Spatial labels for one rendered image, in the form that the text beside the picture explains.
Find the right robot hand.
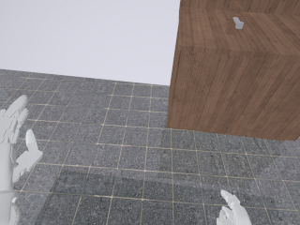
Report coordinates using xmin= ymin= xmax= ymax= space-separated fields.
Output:
xmin=217 ymin=189 xmax=252 ymax=225

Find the tap lever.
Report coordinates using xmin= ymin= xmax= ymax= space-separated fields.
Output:
xmin=232 ymin=17 xmax=244 ymax=29

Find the left robot forearm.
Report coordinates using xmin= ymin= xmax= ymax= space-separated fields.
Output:
xmin=0 ymin=189 xmax=21 ymax=225

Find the left robot hand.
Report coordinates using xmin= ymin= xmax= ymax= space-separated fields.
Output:
xmin=0 ymin=95 xmax=43 ymax=191

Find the counter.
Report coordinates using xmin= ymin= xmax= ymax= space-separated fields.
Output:
xmin=167 ymin=0 xmax=300 ymax=142

